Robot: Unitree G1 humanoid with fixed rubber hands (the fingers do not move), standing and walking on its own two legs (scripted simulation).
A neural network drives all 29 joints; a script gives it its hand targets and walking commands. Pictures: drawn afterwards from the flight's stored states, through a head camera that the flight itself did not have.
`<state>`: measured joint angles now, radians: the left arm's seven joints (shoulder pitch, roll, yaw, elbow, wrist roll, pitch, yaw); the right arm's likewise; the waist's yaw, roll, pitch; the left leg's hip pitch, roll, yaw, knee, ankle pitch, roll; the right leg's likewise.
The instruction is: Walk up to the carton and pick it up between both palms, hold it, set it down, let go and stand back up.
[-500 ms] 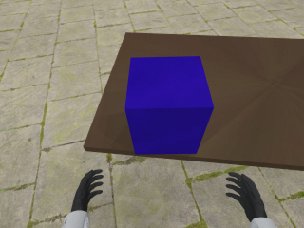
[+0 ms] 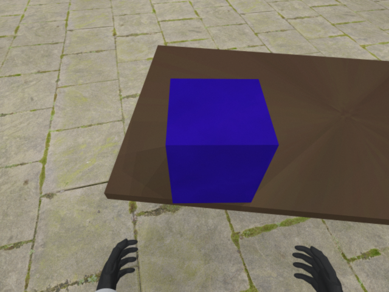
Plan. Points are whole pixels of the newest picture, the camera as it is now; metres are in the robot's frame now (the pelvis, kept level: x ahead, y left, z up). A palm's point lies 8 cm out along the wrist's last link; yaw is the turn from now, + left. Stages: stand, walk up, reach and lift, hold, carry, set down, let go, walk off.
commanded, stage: set down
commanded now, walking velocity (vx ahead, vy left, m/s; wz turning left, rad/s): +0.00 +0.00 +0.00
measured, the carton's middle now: (213, 144) +0.44 +0.01 +0.01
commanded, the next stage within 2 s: let go in 0.26 s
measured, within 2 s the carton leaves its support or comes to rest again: neither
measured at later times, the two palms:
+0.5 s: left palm (104, 283) +0.14 +0.22 -0.09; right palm (330, 291) +0.14 -0.23 -0.07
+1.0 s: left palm (75, 284) +0.13 +0.28 -0.10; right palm out of the picture +0.14 -0.27 -0.11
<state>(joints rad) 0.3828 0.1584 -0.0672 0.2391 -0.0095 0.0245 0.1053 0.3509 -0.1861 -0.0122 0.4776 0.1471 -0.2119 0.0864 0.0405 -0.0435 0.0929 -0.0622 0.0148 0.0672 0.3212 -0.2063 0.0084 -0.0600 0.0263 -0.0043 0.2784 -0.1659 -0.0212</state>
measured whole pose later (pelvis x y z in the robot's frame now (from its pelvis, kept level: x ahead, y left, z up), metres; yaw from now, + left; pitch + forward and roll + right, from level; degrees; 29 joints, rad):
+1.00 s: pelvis +0.02 +0.00 -0.01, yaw +2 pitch +0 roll +0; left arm 0.21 0.31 0.03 0.76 0.03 0.00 0.00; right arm 0.23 -0.29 -0.03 0.82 -0.03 -0.04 0.00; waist 0.01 0.00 -0.06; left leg -0.15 -0.01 0.04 0.46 -0.30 0.02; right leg -0.16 0.00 -0.03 0.46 -0.29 -0.01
